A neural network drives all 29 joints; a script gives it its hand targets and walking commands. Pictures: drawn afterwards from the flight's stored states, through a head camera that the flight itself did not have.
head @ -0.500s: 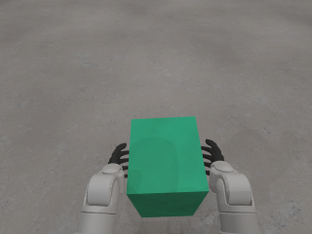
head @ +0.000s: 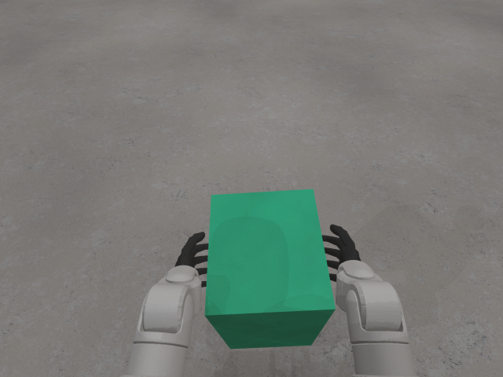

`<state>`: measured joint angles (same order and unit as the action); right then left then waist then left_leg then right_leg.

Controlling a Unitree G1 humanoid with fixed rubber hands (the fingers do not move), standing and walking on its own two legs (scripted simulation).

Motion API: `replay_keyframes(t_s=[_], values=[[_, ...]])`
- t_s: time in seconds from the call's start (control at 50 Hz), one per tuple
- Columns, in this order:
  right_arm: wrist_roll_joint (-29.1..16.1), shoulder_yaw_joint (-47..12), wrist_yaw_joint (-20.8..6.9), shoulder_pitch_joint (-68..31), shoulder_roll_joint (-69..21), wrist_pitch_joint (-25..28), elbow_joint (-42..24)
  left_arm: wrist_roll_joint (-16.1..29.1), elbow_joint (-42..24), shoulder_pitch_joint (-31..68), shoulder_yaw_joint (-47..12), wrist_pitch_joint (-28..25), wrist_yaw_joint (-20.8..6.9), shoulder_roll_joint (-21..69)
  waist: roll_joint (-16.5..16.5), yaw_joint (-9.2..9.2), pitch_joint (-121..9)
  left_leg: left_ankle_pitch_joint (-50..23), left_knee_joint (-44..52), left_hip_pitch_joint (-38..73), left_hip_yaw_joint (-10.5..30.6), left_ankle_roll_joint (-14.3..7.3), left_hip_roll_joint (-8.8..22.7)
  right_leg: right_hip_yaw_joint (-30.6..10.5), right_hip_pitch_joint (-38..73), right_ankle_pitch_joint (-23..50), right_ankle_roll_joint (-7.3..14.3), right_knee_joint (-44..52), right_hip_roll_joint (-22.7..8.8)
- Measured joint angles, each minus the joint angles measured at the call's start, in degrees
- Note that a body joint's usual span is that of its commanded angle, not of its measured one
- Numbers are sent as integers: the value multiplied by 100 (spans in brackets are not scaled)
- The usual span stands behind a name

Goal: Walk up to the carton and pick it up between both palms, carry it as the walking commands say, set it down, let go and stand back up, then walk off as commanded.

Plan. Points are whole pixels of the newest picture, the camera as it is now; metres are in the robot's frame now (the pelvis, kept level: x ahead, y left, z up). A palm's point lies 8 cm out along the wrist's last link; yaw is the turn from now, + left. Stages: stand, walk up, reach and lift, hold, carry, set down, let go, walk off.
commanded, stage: carry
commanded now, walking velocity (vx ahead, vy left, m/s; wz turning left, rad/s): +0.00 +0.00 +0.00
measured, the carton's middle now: (266, 278) +0.30 -0.01 -0.03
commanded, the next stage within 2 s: none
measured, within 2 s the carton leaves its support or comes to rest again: neither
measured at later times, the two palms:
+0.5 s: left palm (197, 278) +0.27 +0.11 +0.03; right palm (357, 272) +0.28 -0.15 +0.04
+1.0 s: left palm (199, 290) +0.25 +0.10 +0.03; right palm (363, 282) +0.26 -0.15 +0.04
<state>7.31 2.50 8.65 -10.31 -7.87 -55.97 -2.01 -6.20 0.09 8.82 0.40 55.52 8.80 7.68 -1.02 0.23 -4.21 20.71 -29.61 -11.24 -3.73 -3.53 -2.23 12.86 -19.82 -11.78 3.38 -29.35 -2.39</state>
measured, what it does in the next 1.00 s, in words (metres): stands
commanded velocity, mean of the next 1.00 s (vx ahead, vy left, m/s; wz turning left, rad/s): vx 0.00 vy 0.00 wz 0.00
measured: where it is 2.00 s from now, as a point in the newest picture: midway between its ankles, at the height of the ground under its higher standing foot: outside the picture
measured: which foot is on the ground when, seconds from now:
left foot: down 0.00-1.00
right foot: down 0.00-1.00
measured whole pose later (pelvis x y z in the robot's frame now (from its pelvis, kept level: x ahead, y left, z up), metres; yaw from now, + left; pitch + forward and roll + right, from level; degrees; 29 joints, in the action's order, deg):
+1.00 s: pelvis -0.02 -0.02 +0.00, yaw -1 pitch +1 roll +0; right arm 8.7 3.7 7.6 -12.5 -8.2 -50.4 6.4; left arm -8.2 7.0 9.8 2.0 51.1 7.6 7.8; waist 0.1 -0.4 -4.3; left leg 18.8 -29.1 -11.7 -4.1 -2.2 -1.0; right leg 12.9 -19.5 -9.0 5.1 -26.7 -1.0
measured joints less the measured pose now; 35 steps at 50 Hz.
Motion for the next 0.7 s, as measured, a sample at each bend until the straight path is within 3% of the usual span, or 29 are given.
replay_keyframes(t_s=[0.3, 0.7], values=[[79, 108, -95, -139, -22, 272, 472, -149, 348, 54, 39, -196, -54, 4, 23, -43, -21, -42, 60, 46, 16, 84, 70, 28, 58, 27, 81, 84, 76], [87, 107, -93, -145, -23, 485, 544, -132, 438, 56, 71, -403, -58, 4, 43, -28, 68, -123, 63, -15, 5, 146, 111, 33, 19, 126, 165, 148, 118]])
